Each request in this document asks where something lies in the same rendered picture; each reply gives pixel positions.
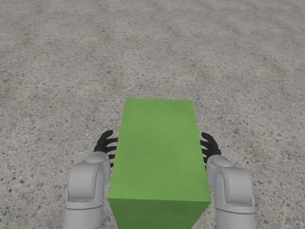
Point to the carton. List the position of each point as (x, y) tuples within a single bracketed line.
[(159, 179)]

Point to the robot left hand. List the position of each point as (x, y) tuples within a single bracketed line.
[(102, 143)]

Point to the robot right hand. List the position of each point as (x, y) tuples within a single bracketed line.
[(211, 145)]

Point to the right robot forearm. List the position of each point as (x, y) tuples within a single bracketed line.
[(233, 194)]

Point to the left robot forearm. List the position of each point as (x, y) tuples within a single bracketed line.
[(85, 189)]

